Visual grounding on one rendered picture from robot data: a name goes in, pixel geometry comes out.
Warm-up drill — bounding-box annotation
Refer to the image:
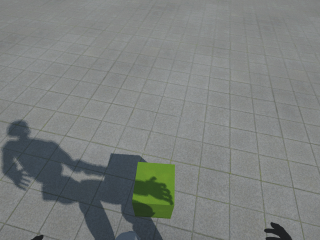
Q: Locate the carton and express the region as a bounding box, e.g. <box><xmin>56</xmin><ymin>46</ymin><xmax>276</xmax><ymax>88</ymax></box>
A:
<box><xmin>132</xmin><ymin>162</ymin><xmax>175</xmax><ymax>219</ymax></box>

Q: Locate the right robot hand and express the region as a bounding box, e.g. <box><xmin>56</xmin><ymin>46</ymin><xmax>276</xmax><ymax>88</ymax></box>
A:
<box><xmin>264</xmin><ymin>222</ymin><xmax>292</xmax><ymax>240</ymax></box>

